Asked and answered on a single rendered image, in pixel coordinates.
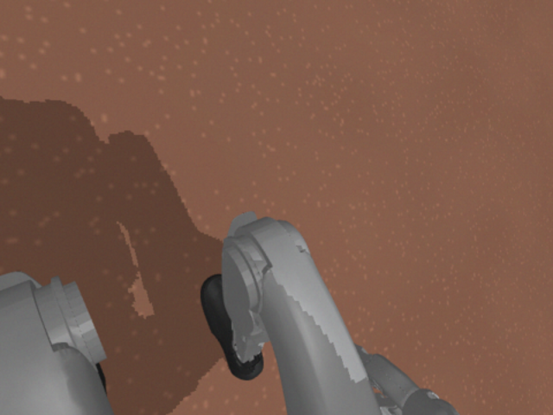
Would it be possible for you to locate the right robot hand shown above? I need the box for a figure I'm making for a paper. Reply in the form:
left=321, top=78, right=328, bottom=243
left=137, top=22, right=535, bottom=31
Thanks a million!
left=354, top=343, right=420, bottom=415

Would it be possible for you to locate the right robot foot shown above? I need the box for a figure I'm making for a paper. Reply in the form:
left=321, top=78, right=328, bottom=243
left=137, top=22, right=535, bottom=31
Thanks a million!
left=200, top=274, right=264, bottom=380

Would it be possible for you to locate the right robot arm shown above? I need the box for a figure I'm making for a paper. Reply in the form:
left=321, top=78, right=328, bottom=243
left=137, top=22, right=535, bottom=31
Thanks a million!
left=402, top=388, right=460, bottom=415

